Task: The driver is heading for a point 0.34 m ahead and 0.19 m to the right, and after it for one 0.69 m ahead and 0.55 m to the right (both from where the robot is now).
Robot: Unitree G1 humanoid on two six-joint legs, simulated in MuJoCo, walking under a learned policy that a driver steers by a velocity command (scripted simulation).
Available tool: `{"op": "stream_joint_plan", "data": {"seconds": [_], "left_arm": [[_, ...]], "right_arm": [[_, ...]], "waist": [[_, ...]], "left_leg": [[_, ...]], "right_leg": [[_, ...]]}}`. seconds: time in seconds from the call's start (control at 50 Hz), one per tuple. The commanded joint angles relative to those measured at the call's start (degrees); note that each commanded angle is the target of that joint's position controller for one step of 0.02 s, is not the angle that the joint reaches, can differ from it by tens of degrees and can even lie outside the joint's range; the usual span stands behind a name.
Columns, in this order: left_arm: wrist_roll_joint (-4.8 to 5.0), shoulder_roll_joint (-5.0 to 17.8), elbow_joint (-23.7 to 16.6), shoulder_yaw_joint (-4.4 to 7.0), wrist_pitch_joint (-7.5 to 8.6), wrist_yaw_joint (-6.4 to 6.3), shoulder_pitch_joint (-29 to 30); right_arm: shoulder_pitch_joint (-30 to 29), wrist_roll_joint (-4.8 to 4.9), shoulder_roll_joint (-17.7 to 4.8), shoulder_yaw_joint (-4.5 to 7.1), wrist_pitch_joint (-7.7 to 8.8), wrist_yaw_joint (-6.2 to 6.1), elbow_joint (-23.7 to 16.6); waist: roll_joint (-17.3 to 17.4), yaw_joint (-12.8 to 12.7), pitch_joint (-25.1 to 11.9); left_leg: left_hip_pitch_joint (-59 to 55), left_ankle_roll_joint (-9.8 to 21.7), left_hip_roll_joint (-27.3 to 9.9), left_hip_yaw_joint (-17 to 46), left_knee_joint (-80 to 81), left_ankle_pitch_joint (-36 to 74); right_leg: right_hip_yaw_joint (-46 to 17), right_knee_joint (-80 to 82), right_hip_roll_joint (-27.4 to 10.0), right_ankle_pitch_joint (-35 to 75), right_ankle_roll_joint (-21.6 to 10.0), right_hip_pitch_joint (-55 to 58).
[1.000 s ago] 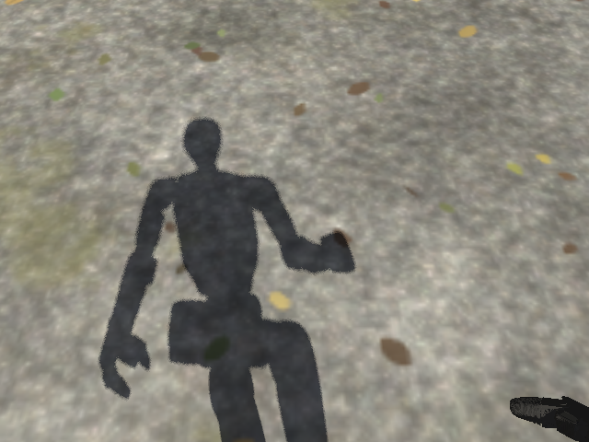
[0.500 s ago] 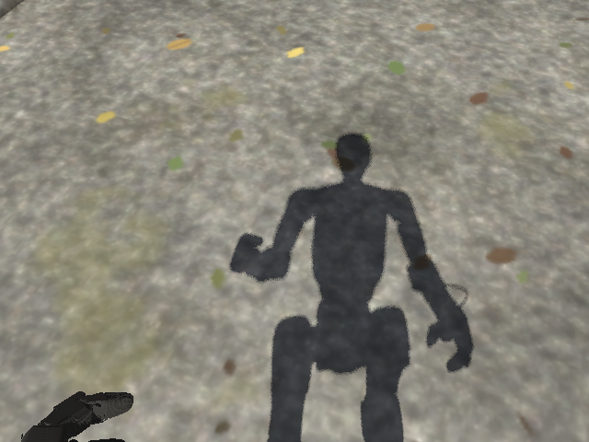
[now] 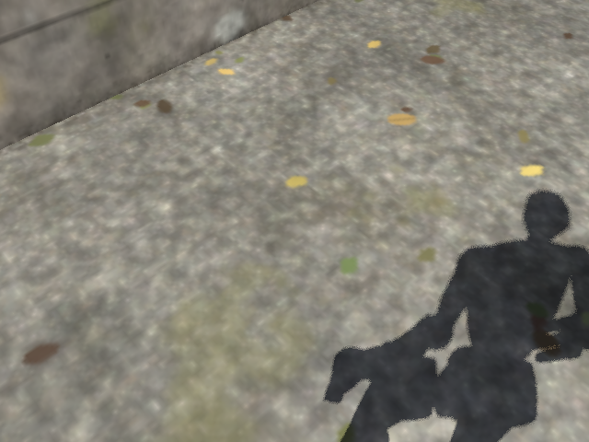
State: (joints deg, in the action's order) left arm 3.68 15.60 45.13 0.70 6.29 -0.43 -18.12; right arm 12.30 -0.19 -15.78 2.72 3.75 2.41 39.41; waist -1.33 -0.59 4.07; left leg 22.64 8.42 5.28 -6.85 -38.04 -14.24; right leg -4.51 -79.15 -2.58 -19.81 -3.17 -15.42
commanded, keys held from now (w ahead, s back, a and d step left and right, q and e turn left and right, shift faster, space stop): w+e+shift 0.20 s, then e+shift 0.80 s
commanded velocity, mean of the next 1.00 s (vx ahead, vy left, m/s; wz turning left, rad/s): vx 0.43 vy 0.00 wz -0.77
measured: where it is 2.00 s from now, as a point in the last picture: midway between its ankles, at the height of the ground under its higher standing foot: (408, 376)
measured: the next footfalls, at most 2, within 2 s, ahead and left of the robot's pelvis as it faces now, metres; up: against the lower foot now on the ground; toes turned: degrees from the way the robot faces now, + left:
right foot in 0.36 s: +0.54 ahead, -0.16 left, +0.00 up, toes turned -15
left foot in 0.84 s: +0.74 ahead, -0.07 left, +0.00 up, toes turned -54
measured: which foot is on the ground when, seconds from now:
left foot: down 0.00-0.36, up 0.38-0.82, down 0.84-1.00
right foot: up 0.00-0.34, down 0.36-0.84, up 0.86-1.00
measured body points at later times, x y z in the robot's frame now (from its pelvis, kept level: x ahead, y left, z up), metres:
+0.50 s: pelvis +0.39 -0.08 +0.00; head +0.43 -0.08 +0.45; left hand +0.59 +0.14 -0.11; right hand +0.47 -0.39 -0.08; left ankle +0.35 +0.10 -0.59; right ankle +0.50 -0.15 -0.71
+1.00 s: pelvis +0.58 -0.06 +0.02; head +0.61 -0.09 +0.47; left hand +0.91 +0.00 -0.06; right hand +0.48 -0.37 -0.06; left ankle +0.71 -0.04 -0.71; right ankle +0.47 -0.14 -0.62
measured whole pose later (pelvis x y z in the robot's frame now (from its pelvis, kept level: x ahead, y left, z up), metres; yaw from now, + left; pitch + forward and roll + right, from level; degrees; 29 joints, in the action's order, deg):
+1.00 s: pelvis +0.58 -0.06 +0.02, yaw -52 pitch +1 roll +1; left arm 1.6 21.4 33.4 4.9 -4.1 -1.1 -11.4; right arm 6.0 -1.4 -15.3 2.7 0.2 -2.8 37.1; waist -2.5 -0.1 3.4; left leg 19.4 0.3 1.5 1.2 -25.8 -7.5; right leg -7.0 -69.2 3.0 -23.5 4.5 -32.5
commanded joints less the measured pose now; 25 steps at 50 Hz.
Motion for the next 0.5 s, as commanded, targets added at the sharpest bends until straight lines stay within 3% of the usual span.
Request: {"op": "stream_joint_plan", "data": {"seconds": [0.02,0.06,0.1,0.18,0.2,0.24,0.26,0.3,0.32,0.34,0.36,0.38,0.4,0.42,0.44,0.46,0.5], "left_arm": [[-0.12,7.3,-3.3,2.07,-1.13,0.06,-2.0],[-0.30,5.4,-1.9,2.14,-3.32,0.20,-3.1],[-0.66,4.0,-2.8,1.80,-3.91,0.24,1.2],[-1.22,3.9,-5.2,1.72,-2.62,1.37,9.1],[-1.28,3.2,-5.7,1.48,-2.24,1.92,10.6],[-2.17,2.3,-7.2,1.19,-1.43,3.56,14.3],[-2.62,2.4,-8.3,1.31,-1.03,4.61,15.6],[-2.43,4.4,-8.5,2.45,-1.02,5.92,11.1],[-2.06,6.4,-7.3,3.53,-1.89,5.87,3.7],[-1.86,11.1,-4.7,5.68,-3.26,5.15,-8.9],[-2.00,13.4,-2.6,6.85,-4.59,3.43,-17.6],[-3.55,16.0,-3.3,6.77,-5.12,1.93,-14.1],[-7.60,17.4,-7.3,5.98,-3.08,2.12,-8.7],[-6.35,15.9,-11.4,6.76,-3.16,2.60,-4.9],[-4.09,13.5,-12.1,6.14,-2.90,2.71,-0.4],[-2.72,10.9,-12.9,5.32,-2.65,2.61,3.3],[-3.63,10.8,-14.3,5.44,-2.89,2.14,7.2]], "right_arm": [[2.3,-1.71,-3.7,1.46,3.18,-0.14,-1.1],[2.2,-0.73,-2.6,1.38,3.97,-0.05,0.7],[3.4,-0.88,-4.0,1.89,4.48,-0.54,2.0],[5.0,-1.35,-4.0,1.34,5.00,-2.05,3.0],[5.9,-1.34,-4.9,1.35,5.07,-2.40,3.4],[7.0,-0.96,-5.8,1.16,4.13,-3.45,4.1],[8.2,-0.84,-7.4,1.40,3.36,-4.17,4.4],[8.6,-0.44,-10.9,2.09,1.43,-5.83,3.9],[6.6,-0.02,-12.6,2.67,0.52,-6.35,3.0],[2.7,-0.06,-13.5,3.01,0.04,-6.14,1.8],[-1.0,1.25,-11.9,2.85,0.43,-4.90,1.1],[1.1,-0.48,-0.5,0.04,2.26,-2.33,-1.6],[13.2,0.74,-1.0,-1.18,3.51,-1.58,-3.0],[8.2,0.51,-8.3,-0.22,3.77,-1.55,-3.3],[2.0,0.79,-8.4,0.13,3.41,-1.94,-5.7],[1.0,0.01,-8.3,0.21,2.51,-2.64,-5.6],[1.2,-0.68,-9.3,0.77,0.36,-3.24,-5.3]], "waist": [[0.2,-0.6,-1.9],[1.7,-1.6,-0.1],[1.3,-0.2,2.5],[0.5,2.5,4.3],[0.5,3.2,4.3],[-0.1,3.9,6.4],[1.2,4.1,5.5],[5.2,1.4,-0.5],[8.0,-2.8,-4.8],[9.0,-9.8,-10.1],[3.5,-14.7,-11.7],[-21.2,-7.4,-9.5],[-16.3,-1.4,-26.9],[-2.4,-4.6,-30.1],[5.1,-1.6,-17.5],[10.1,1.3,-12.7],[7.4,3.9,-7.3]], "left_leg": [[-12.9,6.1,-18.8,27.5,26.6,-8.7],[-8.2,3.0,-16.8,18.0,28.8,-2.7],[-8.0,0.2,-15.3,10.7,30.7,5.5],[-10.9,-3.8,-11.0,-1.7,33.0,16.6],[-12.4,-4.5,-11.7,-2.9,33.4,18.5],[-15.9,-7.1,-11.6,-6.1,30.6,33.0],[-19.0,-8.2,-12.2,-6.9,26.6,43.6],[-25.5,-10.1,-13.6,-7.4,15.5,64.7],[-25.4,-10.2,-14.9,-6.7,7.4,72.5],[-21.0,-10.0,-15.6,-5.2,-5.4,72.3],[-12.7,-10.9,-11.6,-5.5,-24.8,51.4],[7.9,-13.3,1.7,-2.1,-51.3,-21.9],[17.5,-13.4,3.8,14.4,-64.5,-23.8],[14.0,-10.6,0.9,18.4,-59.6,-18.5],[17.3,-9.3,-0.8,17.1,-51.6,-15.9],[16.3,-9.4,-3.5,16.8,-46.3,-13.6],[10.7,-10.8,-5.1,16.8,-38.0,-11.6]], "right_leg": [[-5.2,1.6,-6.9,6.3,-0.1,-19.6],[-4.9,5.2,-8.5,8.6,1.0,-19.1],[-4.7,8.9,-8.4,15.2,2.0,-23.9],[1.9,24.6,-5.1,31.1,2.3,-25.1],[3.5,28.3,-4.6,34.7,1.9,-24.3],[8.5,37.6,-1.7,37.4,0.9,-22.6],[11.5,41.2,0.5,37.4,0.4,-20.6],[15.9,43.3,6.1,34.6,-0.1,-14.0],[15.8,42.0,8.1,29.8,-1.0,-6.3],[12.4,39.7,8.1,27.3,-3.1,6.9],[6.4,45.4,5.2,32.4,-5.6,18.8],[-5.7,41.5,-0.7,61.5,-11.2,29.7],[-36.2,49.0,-14.9,52.2,-24.1,39.5],[-39.4,55.7,-14.1,34.9,-22.8,34.9],[-36.3,60.4,-11.0,20.9,-20.7,23.5],[-34.5,62.3,-9.6,15.3,-18.6,14.9],[-28.4,64.2,-5.2,22.9,-16.3,1.7]]}}
Over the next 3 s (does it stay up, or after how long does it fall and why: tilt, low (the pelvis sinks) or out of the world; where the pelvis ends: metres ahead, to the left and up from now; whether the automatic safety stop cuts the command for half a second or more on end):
stays up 0.80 -0.65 0.02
